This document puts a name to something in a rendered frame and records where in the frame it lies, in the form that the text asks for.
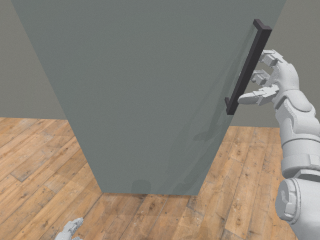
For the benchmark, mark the handle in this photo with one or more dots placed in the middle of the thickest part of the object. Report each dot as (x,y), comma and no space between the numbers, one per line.
(252,59)

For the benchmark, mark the fridge door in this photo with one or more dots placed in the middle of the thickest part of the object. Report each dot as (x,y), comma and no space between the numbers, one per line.
(143,83)

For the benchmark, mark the robot right hand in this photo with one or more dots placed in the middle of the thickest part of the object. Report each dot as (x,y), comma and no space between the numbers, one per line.
(283,78)

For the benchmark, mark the robot right upper arm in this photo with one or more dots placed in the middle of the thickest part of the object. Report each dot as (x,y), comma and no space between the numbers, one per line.
(298,203)

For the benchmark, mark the robot right forearm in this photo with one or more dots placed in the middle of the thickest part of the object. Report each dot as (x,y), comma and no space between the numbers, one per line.
(299,133)

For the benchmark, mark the robot left hand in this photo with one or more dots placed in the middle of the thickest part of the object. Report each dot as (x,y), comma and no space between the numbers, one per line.
(69,230)

